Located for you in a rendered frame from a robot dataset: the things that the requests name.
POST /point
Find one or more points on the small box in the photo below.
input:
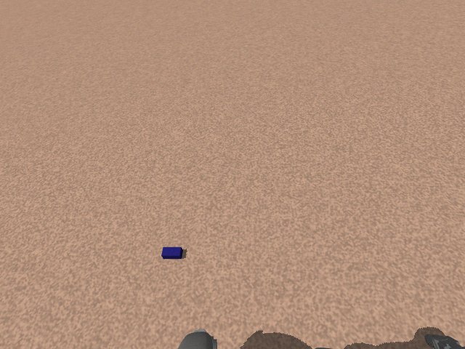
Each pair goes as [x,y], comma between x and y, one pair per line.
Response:
[172,253]

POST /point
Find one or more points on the right robot hand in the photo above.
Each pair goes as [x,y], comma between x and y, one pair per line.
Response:
[440,342]

